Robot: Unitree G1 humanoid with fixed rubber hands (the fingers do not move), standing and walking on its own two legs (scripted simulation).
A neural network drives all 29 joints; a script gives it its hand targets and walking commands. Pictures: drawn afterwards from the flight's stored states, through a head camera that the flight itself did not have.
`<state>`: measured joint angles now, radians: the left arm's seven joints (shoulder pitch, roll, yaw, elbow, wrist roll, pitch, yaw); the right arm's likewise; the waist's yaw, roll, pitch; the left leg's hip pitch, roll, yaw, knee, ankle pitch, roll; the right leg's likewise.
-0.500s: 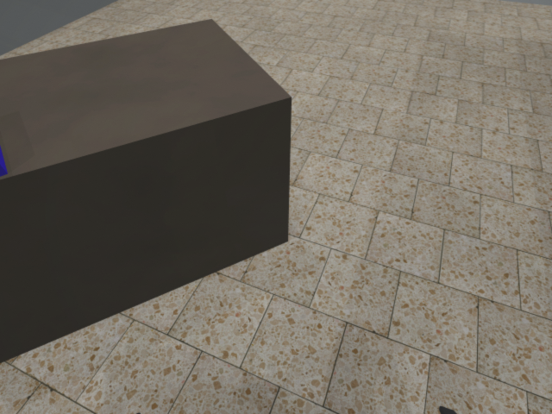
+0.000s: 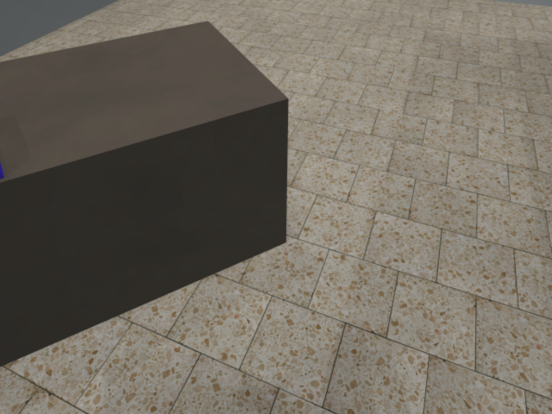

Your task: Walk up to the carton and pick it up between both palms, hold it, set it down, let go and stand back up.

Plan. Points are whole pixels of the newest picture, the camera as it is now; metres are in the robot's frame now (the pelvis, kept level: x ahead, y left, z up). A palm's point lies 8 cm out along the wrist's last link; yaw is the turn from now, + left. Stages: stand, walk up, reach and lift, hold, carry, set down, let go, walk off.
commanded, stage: walk up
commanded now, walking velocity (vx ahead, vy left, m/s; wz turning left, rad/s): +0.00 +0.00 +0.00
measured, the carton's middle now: out of the picture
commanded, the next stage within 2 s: none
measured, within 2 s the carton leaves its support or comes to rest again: neither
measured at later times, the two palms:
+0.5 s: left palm out of the picture +0.03 +0.41 -0.14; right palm (395, 397) +0.18 -0.16 -0.11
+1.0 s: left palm out of the picture +0.08 +0.42 -0.09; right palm (298, 285) +0.38 -0.03 -0.12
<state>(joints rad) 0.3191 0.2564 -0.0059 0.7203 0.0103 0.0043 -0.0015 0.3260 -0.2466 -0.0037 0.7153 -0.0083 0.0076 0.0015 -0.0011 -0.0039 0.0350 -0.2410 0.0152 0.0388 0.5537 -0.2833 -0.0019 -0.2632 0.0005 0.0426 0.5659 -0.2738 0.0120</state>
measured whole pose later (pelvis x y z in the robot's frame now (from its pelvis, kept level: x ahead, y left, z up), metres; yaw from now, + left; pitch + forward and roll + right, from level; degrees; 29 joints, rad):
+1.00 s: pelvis +0.20 +0.18 +0.00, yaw +30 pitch -3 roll +0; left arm 0.46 0.27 0.01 0.70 0.06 -0.06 0.01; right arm 0.39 -0.30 -0.06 0.72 -0.05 0.03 0.05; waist 0.03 0.06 0.06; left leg -0.53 0.02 -0.07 1.08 -0.30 -0.03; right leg -0.17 -0.07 -0.14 0.53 -0.29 -0.01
